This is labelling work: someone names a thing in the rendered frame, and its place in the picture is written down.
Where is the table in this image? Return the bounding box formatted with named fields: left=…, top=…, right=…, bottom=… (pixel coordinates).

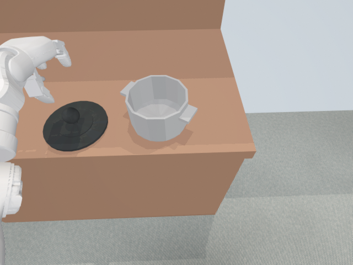
left=0, top=0, right=256, bottom=222

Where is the left robot forearm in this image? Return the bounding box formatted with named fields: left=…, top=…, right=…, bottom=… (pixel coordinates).
left=0, top=45, right=34, bottom=162

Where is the robot left hand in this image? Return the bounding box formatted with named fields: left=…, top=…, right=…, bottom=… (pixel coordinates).
left=0, top=36, right=72, bottom=103

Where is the pot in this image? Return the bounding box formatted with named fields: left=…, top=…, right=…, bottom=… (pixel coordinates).
left=120, top=75, right=197, bottom=142

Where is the left robot upper arm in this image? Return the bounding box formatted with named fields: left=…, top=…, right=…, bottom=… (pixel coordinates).
left=0, top=162, right=23, bottom=265

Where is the lid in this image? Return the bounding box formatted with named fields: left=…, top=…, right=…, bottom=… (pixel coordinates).
left=43, top=101, right=108, bottom=151

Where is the knob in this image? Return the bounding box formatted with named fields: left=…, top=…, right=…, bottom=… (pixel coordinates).
left=62, top=107, right=80, bottom=124

